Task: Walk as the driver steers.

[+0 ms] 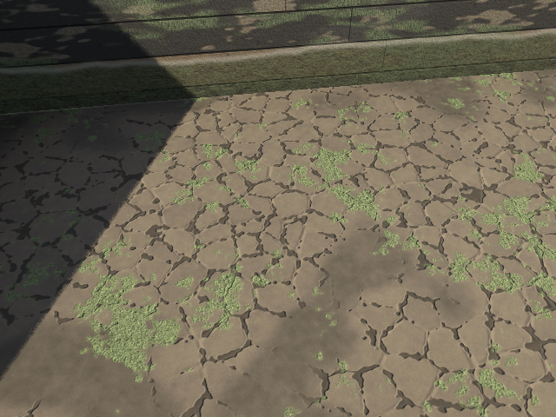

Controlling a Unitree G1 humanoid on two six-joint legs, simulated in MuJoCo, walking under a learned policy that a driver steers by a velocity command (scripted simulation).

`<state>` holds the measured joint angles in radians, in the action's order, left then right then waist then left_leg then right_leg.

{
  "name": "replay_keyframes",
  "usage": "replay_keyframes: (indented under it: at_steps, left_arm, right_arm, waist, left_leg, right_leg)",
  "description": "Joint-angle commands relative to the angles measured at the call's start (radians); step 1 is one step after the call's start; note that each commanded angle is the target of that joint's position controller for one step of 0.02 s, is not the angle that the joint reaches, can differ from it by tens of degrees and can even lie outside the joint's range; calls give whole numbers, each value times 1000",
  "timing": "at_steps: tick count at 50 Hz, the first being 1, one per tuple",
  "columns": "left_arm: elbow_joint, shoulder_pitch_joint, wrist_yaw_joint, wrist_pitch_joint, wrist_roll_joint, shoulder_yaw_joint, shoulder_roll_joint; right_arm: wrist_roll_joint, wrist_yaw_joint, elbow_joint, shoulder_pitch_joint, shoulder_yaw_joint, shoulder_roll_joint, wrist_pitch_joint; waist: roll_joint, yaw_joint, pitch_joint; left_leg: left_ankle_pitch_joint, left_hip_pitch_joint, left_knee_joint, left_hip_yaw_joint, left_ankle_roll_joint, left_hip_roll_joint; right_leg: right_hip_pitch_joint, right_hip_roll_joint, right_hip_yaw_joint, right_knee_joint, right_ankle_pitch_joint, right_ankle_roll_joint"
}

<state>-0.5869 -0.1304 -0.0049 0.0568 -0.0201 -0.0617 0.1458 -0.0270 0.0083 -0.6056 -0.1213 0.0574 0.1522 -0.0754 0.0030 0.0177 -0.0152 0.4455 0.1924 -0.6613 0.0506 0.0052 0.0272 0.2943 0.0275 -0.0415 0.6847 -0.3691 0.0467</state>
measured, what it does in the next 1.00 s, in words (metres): stands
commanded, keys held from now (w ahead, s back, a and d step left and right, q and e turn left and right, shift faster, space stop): w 1.00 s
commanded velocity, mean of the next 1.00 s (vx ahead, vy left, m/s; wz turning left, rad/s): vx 0.50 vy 0.00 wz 0.00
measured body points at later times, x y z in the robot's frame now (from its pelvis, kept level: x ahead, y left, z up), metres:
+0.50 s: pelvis +0.00 +0.00 +0.00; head -0.01 +0.00 +0.45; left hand +0.19 +0.20 -0.08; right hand +0.20 -0.19 -0.08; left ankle -0.05 +0.12 -0.72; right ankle +0.00 -0.09 -0.72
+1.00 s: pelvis +0.00 +0.00 +0.00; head -0.01 +0.00 +0.45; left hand +0.19 +0.20 -0.08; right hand +0.20 -0.19 -0.08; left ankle -0.05 +0.12 -0.72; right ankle +0.00 -0.09 -0.72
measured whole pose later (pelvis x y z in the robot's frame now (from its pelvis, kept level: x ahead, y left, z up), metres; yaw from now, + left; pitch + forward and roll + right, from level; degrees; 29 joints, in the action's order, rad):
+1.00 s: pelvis +0.00 +0.00 +0.00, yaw +0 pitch -1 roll +0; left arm -0.58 -0.13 0.00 0.05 -0.03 -0.06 0.15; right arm -0.03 0.01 -0.61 -0.12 0.06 0.16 -0.08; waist 0.00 0.02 -0.01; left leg 0.45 0.20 -0.67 0.06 0.01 0.03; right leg 0.30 0.02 -0.05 0.69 -0.37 0.04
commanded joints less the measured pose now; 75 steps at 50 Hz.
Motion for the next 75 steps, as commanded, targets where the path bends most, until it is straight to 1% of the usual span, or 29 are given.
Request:
replay_keyframes:
  at_steps: [1,2,5,7,10,12,16,18,21,23,26,28,32,34,37,39,43,45,48,50,53,56,58,62,64,67,69,72,75]
  left_arm:
    - [105,99,13,-21,-16,17,54]
    - [81,36,-1,-23,-4,17,58]
    - [114,131,7,-19,-5,18,61]
    - [81,38,-1,-22,-4,17,59]
    - [114,130,7,-19,-5,17,61]
    - [81,36,-2,-22,-4,17,59]
    - [116,128,8,-16,-5,17,62]
    - [82,32,-2,-23,-5,17,59]
    - [114,127,7,-19,-6,18,62]
    - [82,34,-2,-22,-4,17,59]
    - [115,127,7,-19,-6,18,61]
    - [82,33,-2,-22,-4,17,59]
    - [116,125,7,-16,-5,17,62]
    - [82,29,-2,-23,-5,17,58]
    - [115,126,7,-19,-6,18,62]
    - [83,32,-2,-22,-4,17,58]
    - [116,124,7,-17,-5,18,62]
    - [82,28,-2,-23,-6,17,58]
    - [115,124,6,-19,-6,18,62]
    - [83,30,-3,-22,-5,17,58]
    - [115,124,6,-19,-6,18,61]
    - [114,118,7,-19,-8,18,61]
    - [82,27,-3,-24,-5,18,59]
    - [116,122,6,-17,-5,18,62]
    - [83,25,-2,-23,-6,17,58]
    - [115,122,6,-20,-6,18,62]
    - [83,28,-3,-23,-5,17,58]
    - [105,102,6,-20,-7,14,59]
    - [75,47,15,-28,-19,3,32]
  right_arm:
    - [-2,0,104,110,-22,81,9]
    - [-1,4,77,52,-23,73,19]
    - [1,1,109,126,-16,72,13]
    - [0,5,77,55,-23,71,18]
    - [0,1,108,126,-16,72,12]
    - [0,5,77,55,-23,71,17]
    - [1,0,108,127,-16,73,11]
    - [0,5,75,52,-23,74,19]
    - [1,2,107,127,-16,73,12]
    - [0,5,76,56,-22,72,17]
    - [0,1,107,127,-16,72,11]
    - [0,5,75,56,-22,72,17]
    - [1,1,108,128,-16,73,11]
    - [0,5,74,52,-23,74,19]
    - [1,2,107,127,-16,73,12]
    - [0,5,75,56,-22,72,17]
    - [1,1,107,127,-16,74,11]
    - [0,5,74,51,-22,74,19]
    - [1,2,107,127,-16,73,12]
    - [0,5,75,55,-22,72,17]
    - [0,1,107,127,-16,72,11]
    - [0,1,107,121,-15,71,10]
    - [0,6,74,54,-23,75,19]
    - [1,1,108,128,-15,73,10]
    - [0,5,73,52,-22,74,18]
    - [1,2,107,128,-15,73,11]
    - [1,5,75,56,-22,72,16]
    - [-2,0,99,113,-13,68,9]
    - [-8,0,81,88,-5,49,5]
  waist:
    - [-6,18,-49]
    - [-16,1,-138]
    - [5,11,4]
    - [-12,0,-134]
    - [7,10,2]
    - [-11,0,-135]
    - [7,11,13]
    - [-15,1,-139]
    - [4,11,4]
    - [-13,1,-134]
    - [7,10,3]
    - [-12,1,-134]
    - [8,11,13]
    - [-15,1,-139]
    - [5,11,4]
    - [-13,1,-134]
    - [8,11,13]
    - [-15,1,-140]
    - [6,11,4]
    - [-13,1,-134]
    - [8,10,3]
    - [11,10,0]
    - [-17,1,-142]
    - [9,11,13]
    - [-14,1,-140]
    - [6,10,4]
    - [-13,1,-134]
    - [8,9,19]
    - [-1,14,-60]
  left_leg:
    - [-427,26,61,59,19,-46]
    - [-240,-34,71,38,18,-27]
    - [-397,46,72,54,18,-41]
    - [-237,-33,69,36,17,-25]
    - [-394,46,70,52,17,-39]
    - [-235,-33,68,35,17,-24]
    - [-393,50,69,53,16,-38]
    - [-242,-34,69,38,18,-26]
    - [-399,47,70,55,18,-40]
    - [-240,-31,68,37,18,-24]
    - [-395,48,69,54,18,-38]
    - [-236,-30,67,37,17,-23]
    - [-393,53,68,54,17,-37]
    - [-242,-31,68,40,19,-25]
    - [-399,50,69,56,19,-39]
    - [-239,-27,67,39,18,-23]
    - [-396,54,68,56,17,-37]
    - [-244,-30,67,41,19,-24]
    - [-401,51,68,57,19,-38]
    - [-240,-26,66,40,18,-22]
    - [-396,52,67,57,18,-36]
    - [-403,52,67,58,17,-38]
    - [-241,-29,65,40,19,-22]
    - [-395,58,66,57,17,-35]
    - [-243,-27,66,43,19,-23]
    - [-400,54,67,59,19,-36]
    - [-239,-23,65,42,18,-21]
    - [-362,59,93,71,20,-40]
    - [-370,16,147,87,10,-58]
  right_leg:
    - [-16,-70,55,-74,404,18]
    - [-50,-69,81,-116,233,20]
    - [5,-71,61,-86,389,19]
    - [-47,-71,81,-117,240,20]
    - [6,-72,60,-86,390,19]
    - [-46,-72,81,-117,238,20]
    - [15,-72,59,-88,382,18]
    - [-50,-70,79,-115,235,20]
    - [6,-72,58,-84,388,19]
    - [-46,-72,78,-114,237,19]
    - [7,-73,57,-84,388,19]
    - [-46,-72,78,-115,236,19]
    - [15,-73,56,-86,380,18]
    - [-50,-71,76,-113,232,19]
    - [6,-73,55,-82,386,18]
    - [-46,-73,75,-113,235,19]
    - [14,-73,54,-84,380,17]
    - [-51,-72,74,-111,233,19]
    - [6,-74,53,-80,387,18]
    - [-47,-74,73,-111,235,19]
    - [7,-75,53,-80,386,18]
    - [9,-72,51,-79,382,17]
    - [-54,-74,71,-109,236,18]
    - [15,-75,51,-82,380,17]
    - [-52,-74,71,-109,232,18]
    - [6,-75,50,-78,385,17]
    - [-47,-75,70,-109,233,18]
    - [4,-82,64,-108,352,22]
    - [-58,-99,82,-163,362,17]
